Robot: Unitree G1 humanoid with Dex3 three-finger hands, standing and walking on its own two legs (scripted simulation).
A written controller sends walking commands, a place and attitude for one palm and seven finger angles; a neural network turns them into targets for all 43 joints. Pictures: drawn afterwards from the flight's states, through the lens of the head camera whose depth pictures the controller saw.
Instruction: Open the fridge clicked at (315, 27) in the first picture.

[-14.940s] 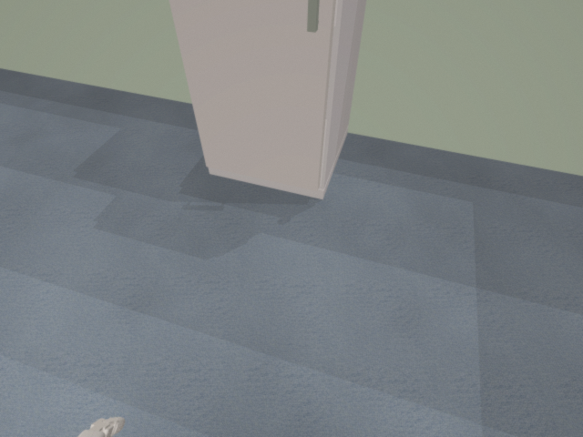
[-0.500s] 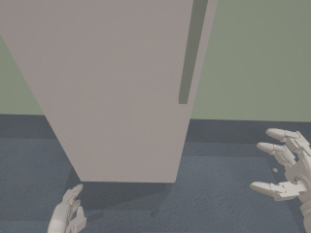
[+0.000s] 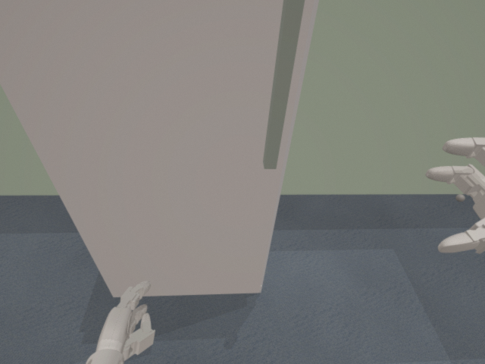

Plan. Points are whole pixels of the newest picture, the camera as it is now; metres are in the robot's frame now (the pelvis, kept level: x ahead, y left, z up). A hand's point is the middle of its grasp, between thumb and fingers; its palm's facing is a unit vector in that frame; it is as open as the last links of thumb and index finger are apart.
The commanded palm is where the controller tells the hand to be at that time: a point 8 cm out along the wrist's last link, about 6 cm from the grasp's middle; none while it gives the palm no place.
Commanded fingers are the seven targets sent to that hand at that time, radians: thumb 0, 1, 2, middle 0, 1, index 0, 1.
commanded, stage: raise the hand to about handle height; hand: right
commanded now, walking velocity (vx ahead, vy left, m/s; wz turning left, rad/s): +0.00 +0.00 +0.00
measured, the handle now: (278, 86) +0.55 -0.07 +0.23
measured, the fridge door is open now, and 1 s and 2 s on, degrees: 0 0 0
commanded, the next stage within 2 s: move the hooked fingers beside the handle in 0.52 s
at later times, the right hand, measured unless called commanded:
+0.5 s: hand (451, 188) +0.29 -0.27 +0.22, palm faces +0.06 +0.99 -0.09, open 14.0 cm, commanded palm +0.25 -0.31 +0.23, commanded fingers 0.00 0.50 -0.30 0.30 1.20 0.30 1.20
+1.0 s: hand (410, 165) +0.34 -0.24 +0.22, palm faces +0.00 +1.00 -0.05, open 14.0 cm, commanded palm +0.31 -0.28 +0.22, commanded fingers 0.00 0.50 -0.30 0.30 1.20 0.30 1.20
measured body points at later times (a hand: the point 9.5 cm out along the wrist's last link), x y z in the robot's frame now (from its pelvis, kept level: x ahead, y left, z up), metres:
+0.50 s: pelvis +0.01 +0.00 +0.00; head -0.03 +0.02 +0.45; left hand +0.21 +0.22 -0.06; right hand +0.28 -0.33 +0.23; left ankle -0.01 +0.11 -0.74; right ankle +0.05 -0.10 -0.74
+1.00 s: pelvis +0.01 +0.00 +0.00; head -0.01 +0.02 +0.45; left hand +0.21 +0.22 -0.06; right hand +0.33 -0.29 +0.22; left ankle -0.01 +0.11 -0.74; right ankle +0.05 -0.10 -0.74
